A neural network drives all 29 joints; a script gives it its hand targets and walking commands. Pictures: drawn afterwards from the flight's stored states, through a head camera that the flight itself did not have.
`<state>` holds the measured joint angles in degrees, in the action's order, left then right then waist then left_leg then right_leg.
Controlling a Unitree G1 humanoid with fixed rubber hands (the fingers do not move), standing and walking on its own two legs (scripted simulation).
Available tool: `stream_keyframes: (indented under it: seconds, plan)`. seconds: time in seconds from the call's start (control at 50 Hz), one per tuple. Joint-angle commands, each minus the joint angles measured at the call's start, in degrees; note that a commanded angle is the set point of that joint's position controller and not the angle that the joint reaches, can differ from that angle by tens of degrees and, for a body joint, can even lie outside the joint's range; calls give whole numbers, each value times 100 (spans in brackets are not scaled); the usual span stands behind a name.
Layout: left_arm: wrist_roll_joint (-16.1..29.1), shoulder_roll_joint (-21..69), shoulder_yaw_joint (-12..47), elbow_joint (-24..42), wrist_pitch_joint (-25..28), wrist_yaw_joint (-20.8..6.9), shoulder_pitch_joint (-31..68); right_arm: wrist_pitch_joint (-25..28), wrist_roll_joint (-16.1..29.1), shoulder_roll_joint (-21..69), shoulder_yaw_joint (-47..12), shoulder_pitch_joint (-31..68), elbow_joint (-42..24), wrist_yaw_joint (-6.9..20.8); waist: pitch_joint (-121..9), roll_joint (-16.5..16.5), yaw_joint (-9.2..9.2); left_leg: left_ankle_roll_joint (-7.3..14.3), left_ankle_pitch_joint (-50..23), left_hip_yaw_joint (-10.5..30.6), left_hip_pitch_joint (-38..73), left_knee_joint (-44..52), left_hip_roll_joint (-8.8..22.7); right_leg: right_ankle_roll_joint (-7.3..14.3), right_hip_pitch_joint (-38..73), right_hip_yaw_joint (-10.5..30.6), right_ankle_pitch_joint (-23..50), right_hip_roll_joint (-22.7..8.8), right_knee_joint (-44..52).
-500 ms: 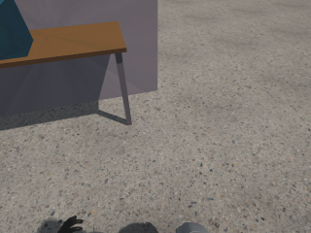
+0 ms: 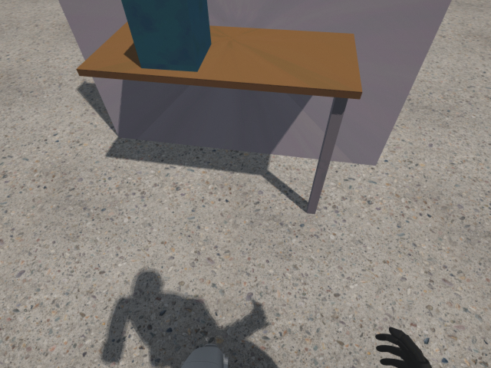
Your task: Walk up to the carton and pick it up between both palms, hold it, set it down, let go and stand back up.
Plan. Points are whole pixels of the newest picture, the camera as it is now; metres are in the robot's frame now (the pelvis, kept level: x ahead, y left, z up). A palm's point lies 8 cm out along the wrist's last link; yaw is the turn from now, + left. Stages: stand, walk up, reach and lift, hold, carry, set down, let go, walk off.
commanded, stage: walk up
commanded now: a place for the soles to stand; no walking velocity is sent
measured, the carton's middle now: (171, 19) +1.09 +0.34 +0.09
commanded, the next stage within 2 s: none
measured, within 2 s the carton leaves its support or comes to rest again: neither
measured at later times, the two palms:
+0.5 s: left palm (118, 251) +0.32 +0.30 -0.07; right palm (382, 348) +0.19 -0.21 -0.13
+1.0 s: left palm (69, 224) +0.40 +0.47 -0.11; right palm (303, 215) +0.45 -0.08 -0.09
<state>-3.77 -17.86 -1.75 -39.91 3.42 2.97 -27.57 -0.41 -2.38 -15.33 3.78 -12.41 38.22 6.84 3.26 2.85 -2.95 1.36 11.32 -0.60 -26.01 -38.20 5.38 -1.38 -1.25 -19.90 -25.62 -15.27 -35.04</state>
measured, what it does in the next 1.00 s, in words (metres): walks ahead: right foot, then left foot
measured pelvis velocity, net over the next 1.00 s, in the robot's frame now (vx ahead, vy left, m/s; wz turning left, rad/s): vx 0.35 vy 0.19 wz -0.03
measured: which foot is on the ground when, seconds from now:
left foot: down 0.00-0.46, up 0.48-0.86, down 0.88-1.00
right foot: down 0.00-0.00, up 0.02-0.44, down 0.46-0.88, up 0.90-1.00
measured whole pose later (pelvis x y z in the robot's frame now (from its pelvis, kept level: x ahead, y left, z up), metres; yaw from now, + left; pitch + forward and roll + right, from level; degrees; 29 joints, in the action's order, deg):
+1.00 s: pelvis +0.35 +0.19 -0.01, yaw -2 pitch -4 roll +0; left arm -2.2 -17.6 -3.5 -37.0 -0.4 1.8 -24.4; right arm 0.3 -1.5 -15.6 1.8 -15.8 37.2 3.1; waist 3.5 -1.7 0.3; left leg 0.7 19.2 -6.6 -23.4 -46.8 5.2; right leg 1.7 -23.8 2.9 -31.8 -4.2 -69.8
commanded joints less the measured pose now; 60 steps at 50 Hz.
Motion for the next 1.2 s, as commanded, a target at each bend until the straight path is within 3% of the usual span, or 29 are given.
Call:
stream_keyframes:
  seconds: [0.0,0.02,0.06,0.12,0.16,0.24,0.32,0.36,0.4,0.42,0.44,0.46,0.48,0.52,0.56,0.62,0.66,0.74,0.78,0.82,0.84,0.86,0.88,0.9,0.92,0.96,1.0,1.14,1.18]
  plan:
    - [211,-287,-86,1058,-75,-238,-249,236,-3,-1848,560,-1856,58,-436,-987,1663,1169,1271,1974,3493,3542,1464,957,414,-3744,936,-1195,961,-3571]
    - [262,-660,-222,1238,-153,-262,295,167,229,-1912,549,-1541,-14,-515,-961,1024,1268,1509,2929,4192,2966,2297,1287,436,-3759,1651,-919,882,-3994]
    - [226,-562,-220,1253,-134,-282,465,155,192,-1668,419,-1027,-92,-612,-352,827,983,1245,1639,3442,2262,2179,1243,394,-3871,1975,-249,732,-4347]
    - [216,-471,-222,900,-104,-242,-70,180,61,-1019,265,-570,-162,-605,-164,848,584,1288,691,2175,1225,1858,1001,293,-3237,2166,112,577,-3854]
    - [230,-454,-257,860,-137,-254,6,225,29,-769,162,-537,-179,-553,-73,595,530,1333,812,1918,855,1984,921,197,-3086,2146,222,676,-3414]
    - [235,-261,-241,985,-141,-272,434,279,-19,-841,116,-633,-140,-514,363,585,609,1411,523,1539,765,2262,963,116,-3255,1969,566,766,-1998]
    - [225,-119,-270,1029,-14,-272,686,216,-22,-949,122,-836,-143,-473,224,420,713,1093,-333,899,731,1847,672,251,-2302,1551,1250,1154,-707]
    - [206,-134,-330,1005,26,-237,476,152,11,-1042,116,-760,-127,-433,67,154,526,908,24,678,517,1424,522,351,-1480,1374,1691,1388,-175]
    - [173,-317,-448,880,57,-127,-265,122,24,-903,31,-716,-148,-387,-236,-296,89,647,197,319,5,274,261,495,-142,1456,1645,1534,227]
    - [100,-566,-522,826,73,-56,-763,126,-31,-685,-35,-865,-222,-363,-539,-791,-153,360,342,-49,-476,-1000,-41,727,643,2374,863,935,463]
    - [-65,-1081,-620,871,72,17,-1099,113,-78,-393,-165,-1205,-408,-338,-835,-1797,-258,-45,2000,-409,-1307,-2714,-551,1363,1090,5097,-671,-855,1396]
    - [8,-1217,-711,861,-61,102,-804,-71,-100,-945,-14,-1150,-428,-372,-657,-1178,-153,-162,2412,-83,-1777,-3483,-465,2039,668,6502,-2170,-1495,2023]
    - [66,-1111,-653,876,-103,162,-589,-208,-164,-1130,61,-754,-492,-362,-130,-858,-155,-197,2195,133,-1992,-3849,-263,2063,75,6496,-2863,-1477,2241]
    - [46,-873,-493,844,-29,173,-204,-241,-158,-1007,93,-329,-633,-339,546,-570,-87,-301,1478,381,-2099,-3944,-52,1728,-666,5237,-1832,-985,2227]
    - [52,-779,-407,831,73,118,300,-216,-99,-785,75,-676,-534,-266,591,-868,201,-383,1029,459,-1512,-3442,99,1423,-1299,3977,-721,-476,2136]
    - [58,-829,-401,720,180,48,647,-206,-19,-499,22,-785,-465,-137,348,-1388,366,-452,725,290,-983,-2864,177,1413,-1599,3008,59,-107,2042]
    - [48,-885,-407,679,227,19,624,-181,16,-444,19,-500,-538,-88,363,-1615,311,-419,631,231,-874,-2139,329,1412,-1642,2701,247,-69,1978]
    - [51,-1047,-476,639,207,-25,433,-83,7,-440,63,-121,-639,-49,200,-1388,193,-245,332,-70,-182,-869,270,1304,-1743,2419,-121,-35,1684]
    - [34,-1143,-520,682,133,-40,568,-26,32,-456,128,-322,-587,-64,198,-1411,335,-145,283,-360,690,-545,146,1230,-2272,2320,-470,-98,1543]
    - [-5,-1049,-492,727,19,-58,710,54,38,-652,243,-1031,-381,-126,28,-805,746,-42,224,-607,1958,-176,-86,1048,-2889,2103,-932,34,710]
    - [-20,-738,-388,723,-47,-83,477,106,12,-899,349,-1555,-210,-193,-222,-78,947,17,554,-523,2597,12,-311,842,-3059,1779,-765,406,-492]
    - [20,-227,-199,816,-89,-143,124,163,-25,-1294,436,-2059,-85,-287,-646,1170,1161,238,1511,325,3095,585,158,603,-3361,1330,-628,1015,-2406]
    - [161,40,-110,1180,-110,-171,32,209,-72,-1824,426,-1865,-325,-382,-543,2117,1067,849,2517,3160,2761,1929,1496,312,-4365,1789,-1380,1654,-3629]
    - [204,-391,-262,1213,-197,-109,284,141,106,-1921,422,-1354,-406,-458,-408,1388,1035,1372,3685,4119,2119,2736,1988,321,-4230,2313,-1179,1375,-4041]
    - [185,-570,-326,1265,-236,-89,577,135,178,-1785,359,-1076,-453,-512,19,1088,942,1398,3570,3981,1814,2827,1928,302,-4319,2433,-811,1262,-4287]
    - [224,-498,-319,1037,-214,-69,429,130,78,-1463,259,-817,-425,-598,353,989,728,1388,2061,2661,1427,2269,1694,295,-4184,2347,-288,1038,-4234]
    - [258,-427,-331,865,-176,-122,144,122,12,-1069,124,-571,-394,-595,273,812,506,1300,1274,1666,935,2025,1445,252,-3501,2374,-163,1028,-3580]
    - [262,-111,-349,933,-66,-203,490,72,-24,-1001,8,-579,-276,-527,127,512,522,1194,832,432,515,1779,1115,310,-2016,1662,720,1359,-847]
    - [246,-150,-418,858,-16,-146,170,-4,19,-1068,-20,-476,-253,-469,-135,236,279,962,1247,15,89,1174,866,408,-862,1412,1568,1627,-47]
